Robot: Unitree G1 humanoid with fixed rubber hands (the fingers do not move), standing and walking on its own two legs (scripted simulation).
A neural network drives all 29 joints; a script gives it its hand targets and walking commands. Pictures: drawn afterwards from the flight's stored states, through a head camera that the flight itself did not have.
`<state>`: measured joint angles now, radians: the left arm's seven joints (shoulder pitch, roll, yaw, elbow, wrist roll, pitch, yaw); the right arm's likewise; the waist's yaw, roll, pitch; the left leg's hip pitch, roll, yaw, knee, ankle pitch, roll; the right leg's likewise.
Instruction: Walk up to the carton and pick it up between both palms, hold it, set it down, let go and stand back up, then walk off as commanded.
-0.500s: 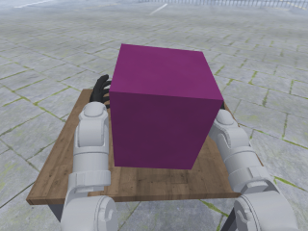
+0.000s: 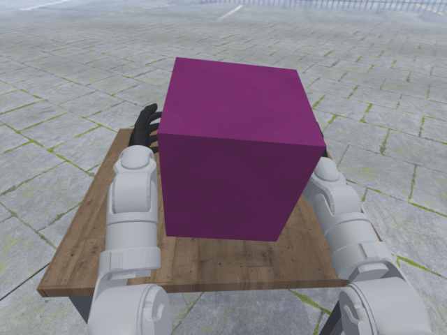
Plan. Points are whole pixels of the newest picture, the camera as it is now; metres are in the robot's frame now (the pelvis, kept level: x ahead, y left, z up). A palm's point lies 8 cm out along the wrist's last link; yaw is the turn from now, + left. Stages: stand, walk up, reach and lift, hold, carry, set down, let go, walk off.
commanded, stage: set down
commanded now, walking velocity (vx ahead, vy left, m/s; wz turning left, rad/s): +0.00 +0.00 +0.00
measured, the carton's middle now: (229, 155) +0.38 +0.01 +0.19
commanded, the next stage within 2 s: none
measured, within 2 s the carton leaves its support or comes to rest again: neither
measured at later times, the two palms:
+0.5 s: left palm (153, 161) +0.39 +0.15 +0.17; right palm (307, 175) +0.39 -0.14 +0.14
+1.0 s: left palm (161, 171) +0.39 +0.14 +0.15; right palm (315, 184) +0.38 -0.16 +0.12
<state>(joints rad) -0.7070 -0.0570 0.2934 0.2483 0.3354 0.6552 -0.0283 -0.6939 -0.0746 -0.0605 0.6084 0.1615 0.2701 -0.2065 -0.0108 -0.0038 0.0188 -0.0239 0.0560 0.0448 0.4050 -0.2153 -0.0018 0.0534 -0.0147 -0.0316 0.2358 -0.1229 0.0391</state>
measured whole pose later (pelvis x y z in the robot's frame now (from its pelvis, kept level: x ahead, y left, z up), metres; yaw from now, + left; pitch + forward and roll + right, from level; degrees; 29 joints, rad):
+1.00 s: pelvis +0.02 +0.00 +0.00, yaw +1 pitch -7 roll -2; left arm -0.64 -0.11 0.30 0.39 0.38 0.37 -0.07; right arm -0.53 0.03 -0.26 0.63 -0.06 -0.07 -0.15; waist -0.01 -0.04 0.10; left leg -0.03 0.04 0.04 0.37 -0.22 0.00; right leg 0.04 -0.03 -0.04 0.23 -0.14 0.04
